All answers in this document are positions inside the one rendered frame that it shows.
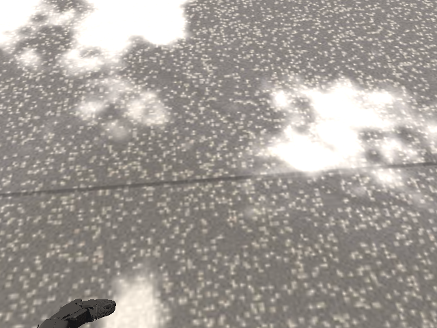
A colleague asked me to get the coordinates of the robot left hand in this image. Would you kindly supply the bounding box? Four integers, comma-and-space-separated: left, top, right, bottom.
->
37, 299, 116, 328

